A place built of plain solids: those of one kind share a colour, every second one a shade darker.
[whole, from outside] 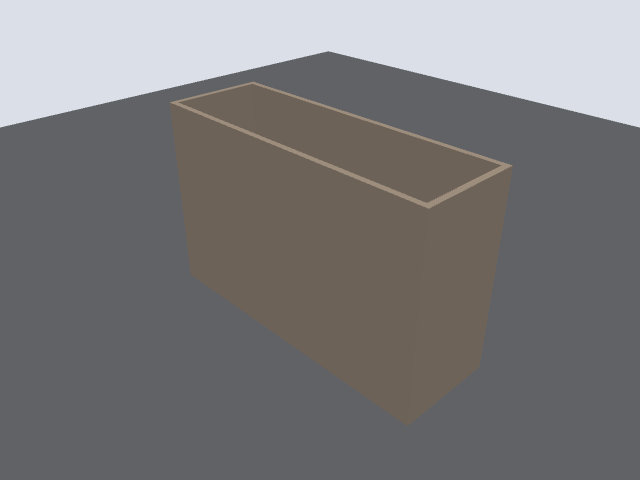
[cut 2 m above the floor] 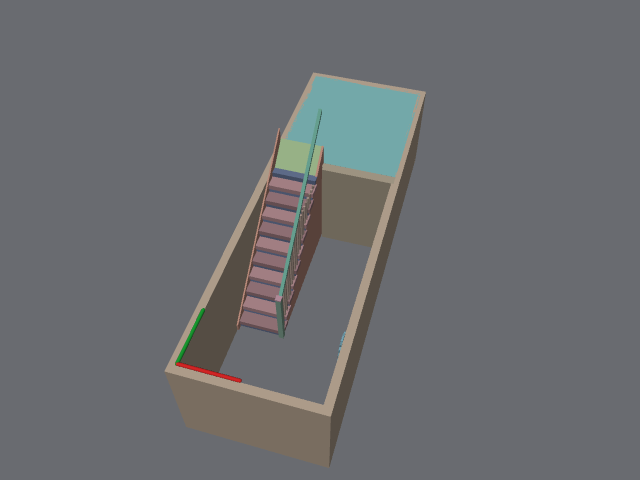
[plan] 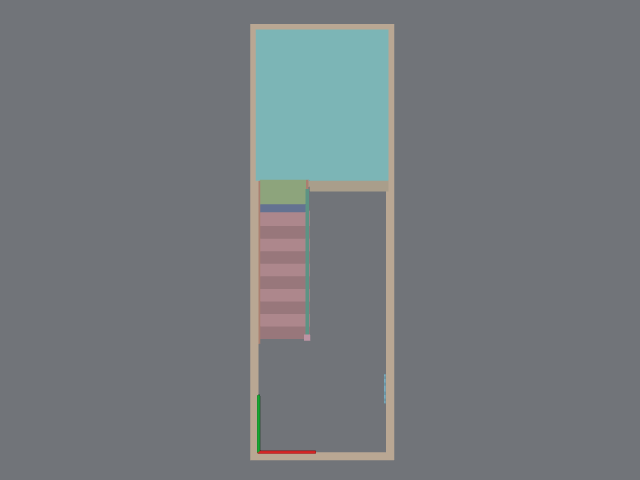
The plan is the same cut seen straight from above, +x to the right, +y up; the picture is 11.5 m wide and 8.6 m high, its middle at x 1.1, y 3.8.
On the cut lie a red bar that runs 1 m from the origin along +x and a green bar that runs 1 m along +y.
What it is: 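A row house's entrance hall, a dwelling of no particular year; the hall below, the landing 2.50 m above it, and between them a joiner's timber flight of 13 risers of about 0.193 m on goings of about 0.225 m, 0.82 m clear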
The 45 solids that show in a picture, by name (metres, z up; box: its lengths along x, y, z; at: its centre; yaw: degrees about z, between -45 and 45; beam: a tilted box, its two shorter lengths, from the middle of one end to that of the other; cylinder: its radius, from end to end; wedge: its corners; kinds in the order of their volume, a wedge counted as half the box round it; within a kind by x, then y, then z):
{
 "upper_1": {"box": [2.38, 2.71, 2.56], "at": [1.14, 6.21, 1.23]},
 "wall_1": {"box": [0.15, 7.82, 5.02], "at": [-0.07, 3.76, 2.46]},
 "wall_2": {"box": [2.58, 0.15, 5.02], "at": [1.14, -0.07, 2.46]},
 "wall_3": {"box": [2.58, 0.15, 5.02], "at": [1.14, 7.59, 2.46]},
 "wall_4": {"box": [0.15, 7.82, 5.02], "at": [2.35, 3.76, 2.46]},
 "carriage_1": {"wedge": [[0.03, 2.08, -0.05], [0.03, 2.08, 0.01], [0.03, 4.88, -0.05], [0.03, 4.88, 2.41], [0.85, 2.08, -0.05], [0.85, 2.08, 0.01], [0.85, 4.88, -0.05], [0.85, 4.88, 2.41]]},
 "upper_edge_1": {"box": [1.41, 0.19, 2.56], "at": [1.62, 4.77, 1.23]},
 "string_1": {"wedge": [[0.0, 1.94, -0.05], [0.0, 1.94, 0.16], [0.0, 4.86, -0.05], [0.0, 4.86, 2.67], [0.03, 1.94, -0.05], [0.03, 1.94, 0.16], [0.03, 4.86, -0.05], [0.03, 4.86, 2.67]]},
 "string_2": {"wedge": [[0.85, 2.05, -0.05], [0.85, 2.05, 0.0], [0.85, 4.88, -0.05], [0.85, 4.88, 2.42], [0.89, 2.05, -0.05], [0.89, 2.05, 0.0], [0.89, 4.88, -0.05], [0.89, 4.88, 2.42]]},
 "rail_1": {"wedge": [[0.84, 2.09, 1.1], [0.84, 2.09, 1.18], [0.84, 4.71, 3.35], [0.84, 4.71, 3.43], [0.9, 2.09, 1.1], [0.9, 2.09, 1.18], [0.9, 4.71, 3.35], [0.9, 4.71, 3.43]]},
 "riser_1": {"wedge": [[0.02, 2.05, -0.05], [0.02, 2.05, 0.1], [0.02, 2.31, 0.08], [0.02, 2.31, 0.1], [0.89, 2.05, -0.05], [0.89, 2.05, 0.1], [0.89, 2.31, 0.08], [0.89, 2.31, 0.1]]},
 "riser_2": {"wedge": [[0.02, 2.28, 0.16], [0.02, 2.28, 0.3], [0.02, 2.53, 0.27], [0.02, 2.53, 0.3], [0.89, 2.28, 0.16], [0.89, 2.28, 0.29], [0.89, 2.53, 0.27], [0.89, 2.53, 0.3]]},
 "riser_3": {"wedge": [[0.02, 2.5, 0.36], [0.02, 2.5, 0.49], [0.02, 2.76, 0.46], [0.02, 2.76, 0.49], [0.89, 2.5, 0.36], [0.89, 2.5, 0.49], [0.89, 2.76, 0.46], [0.89, 2.76, 0.49]]},
 "riser_4": {"wedge": [[0.02, 2.73, 0.55], [0.02, 2.73, 0.68], [0.02, 2.98, 0.66], [0.02, 2.98, 0.68], [0.89, 2.73, 0.55], [0.89, 2.73, 0.68], [0.89, 2.98, 0.66], [0.89, 2.98, 0.68]]},
 "riser_5": {"wedge": [[0.02, 2.95, 0.74], [0.02, 2.95, 0.87], [0.02, 3.21, 0.85], [0.02, 3.21, 0.87], [0.89, 2.95, 0.74], [0.89, 2.95, 0.87], [0.89, 3.21, 0.85], [0.89, 3.21, 0.87]]},
 "riser_6": {"wedge": [[0.02, 3.18, 0.94], [0.02, 3.18, 1.07], [0.02, 3.43, 1.04], [0.02, 3.43, 1.07], [0.89, 3.18, 0.93], [0.89, 3.18, 1.07], [0.89, 3.43, 1.04], [0.89, 3.43, 1.07]]},
 "riser_7": {"wedge": [[0.02, 3.4, 1.13], [0.02, 3.4, 1.26], [0.02, 3.66, 1.24], [0.02, 3.66, 1.26], [0.89, 3.4, 1.13], [0.89, 3.4, 1.26], [0.89, 3.66, 1.23], [0.89, 3.66, 1.26]]},
 "riser_8": {"wedge": [[0.02, 3.63, 1.32], [0.02, 3.63, 1.45], [0.02, 3.88, 1.43], [0.02, 3.88, 1.45], [0.89, 3.63, 1.32], [0.89, 3.63, 1.45], [0.89, 3.88, 1.43], [0.89, 3.88, 1.45]]},
 "riser_9": {"wedge": [[0.02, 3.85, 1.51], [0.02, 3.85, 1.64], [0.02, 4.11, 1.62], [0.02, 4.11, 1.65], [0.89, 3.85, 1.51], [0.89, 3.85, 1.64], [0.89, 4.11, 1.62], [0.89, 4.11, 1.64]]},
 "riser_10": {"wedge": [[0.02, 4.08, 1.71], [0.02, 4.08, 1.84], [0.02, 4.33, 1.81], [0.02, 4.33, 1.84], [0.89, 4.08, 1.71], [0.89, 4.08, 1.84], [0.89, 4.33, 1.81], [0.89, 4.33, 1.84]]},
 "riser_11": {"wedge": [[0.02, 4.3, 1.9], [0.02, 4.3, 2.03], [0.02, 4.55, 2.01], [0.02, 4.55, 2.03], [0.89, 4.3, 1.9], [0.89, 4.3, 2.03], [0.89, 4.55, 2.01], [0.89, 4.55, 2.03]]},
 "tread_1": {"wedge": [[0.02, 2.02, 0.09], [0.02, 2.02, 0.19], [0.02, 2.31, 0.09], [0.02, 2.31, 0.19], [0.92, 2.02, 0.09], [0.92, 2.02, 0.19], [0.92, 2.31, 0.09], [0.92, 2.31, 0.19]]},
 "tread_2": {"wedge": [[0.02, 2.25, 0.29], [0.02, 2.25, 0.39], [0.02, 2.53, 0.29], [0.02, 2.53, 0.39], [0.92, 2.25, 0.29], [0.92, 2.25, 0.39], [0.92, 2.53, 0.29], [0.92, 2.53, 0.39]]},
 "tread_3": {"wedge": [[0.02, 2.47, 0.48], [0.02, 2.47, 0.58], [0.02, 2.76, 0.48], [0.02, 2.76, 0.58], [0.92, 2.47, 0.48], [0.92, 2.47, 0.58], [0.92, 2.76, 0.48], [0.92, 2.76, 0.58]]},
 "tread_4": {"wedge": [[0.02, 2.7, 0.67], [0.02, 2.7, 0.77], [0.02, 2.98, 0.67], [0.02, 2.98, 0.77], [0.92, 2.7, 0.67], [0.92, 2.7, 0.77], [0.92, 2.98, 0.67], [0.92, 2.98, 0.77]]},
 "tread_5": {"wedge": [[0.02, 2.92, 0.86], [0.02, 2.92, 0.96], [0.02, 3.21, 0.87], [0.02, 3.21, 0.97], [0.92, 2.92, 0.86], [0.92, 2.92, 0.96], [0.92, 3.21, 0.86], [0.92, 3.21, 0.96]]},
 "tread_6": {"wedge": [[0.02, 3.15, 1.06], [0.02, 3.15, 1.16], [0.02, 3.43, 1.06], [0.02, 3.43, 1.16], [0.92, 3.15, 1.06], [0.92, 3.15, 1.16], [0.92, 3.43, 1.06], [0.92, 3.43, 1.16]]},
 "tread_7": {"wedge": [[0.02, 3.38, 1.25], [0.02, 3.38, 1.35], [0.02, 3.66, 1.25], [0.02, 3.66, 1.35], [0.92, 3.38, 1.25], [0.92, 3.38, 1.35], [0.92, 3.66, 1.25], [0.92, 3.66, 1.35]]},
 "tread_8": {"wedge": [[0.02, 3.6, 1.44], [0.02, 3.6, 1.54], [0.02, 3.88, 1.44], [0.02, 3.88, 1.54], [0.92, 3.6, 1.44], [0.92, 3.6, 1.54], [0.92, 3.88, 1.44], [0.92, 3.88, 1.54]]},
 "tread_9": {"wedge": [[0.02, 3.82, 1.64], [0.02, 3.82, 1.74], [0.02, 4.11, 1.64], [0.02, 4.11, 1.74], [0.92, 3.82, 1.64], [0.92, 3.82, 1.74], [0.92, 4.11, 1.64], [0.92, 4.11, 1.74]]},
 "tread_10": {"wedge": [[0.02, 4.05, 1.83], [0.02, 4.05, 1.93], [0.02, 4.33, 1.83], [0.02, 4.33, 1.93], [0.92, 4.05, 1.83], [0.92, 4.05, 1.93], [0.92, 4.33, 1.83], [0.92, 4.33, 1.93]]},
 "bal_1": {"box": [0.04, 0.04, 0.92], "at": [0.87, 2.3, 0.84]},
 "bal_2": {"box": [0.04, 0.04, 1.02], "at": [0.87, 2.41, 0.89]},
 "bal_3": {"box": [0.04, 0.04, 0.92], "at": [0.87, 2.52, 1.03]},
 "bal_4": {"box": [0.04, 0.04, 1.02], "at": [0.87, 2.63, 1.08]},
 "bal_5": {"box": [0.04, 0.04, 0.93], "at": [0.87, 2.75, 1.22]},
 "bal_6": {"box": [0.04, 0.04, 1.02], "at": [0.87, 2.86, 1.27]},
 "bal_7": {"box": [0.04, 0.04, 0.92], "at": [0.87, 2.97, 1.42]},
 "bal_8": {"box": [0.04, 0.04, 1.02], "at": [0.87, 3.08, 1.46]},
 "bal_9": {"box": [0.04, 0.04, 0.92], "at": [0.87, 3.2, 1.61]},
 "bal_10": {"box": [0.04, 0.04, 1.02], "at": [0.87, 3.31, 1.66]},
 "bal_11": {"box": [0.04, 0.04, 0.93], "at": [0.87, 3.42, 1.8]},
 "bal_12": {"box": [0.04, 0.04, 1.02], "at": [0.87, 3.53, 1.85]},
 "newel_foot_1": {"box": [0.1, 0.1, 1.29], "at": [0.87, 2.05, 0.59]},
 "newel_foot_cap_1": {"box": [0.11, 0.11, 0.03], "at": [0.87, 2.05, 1.25]}
}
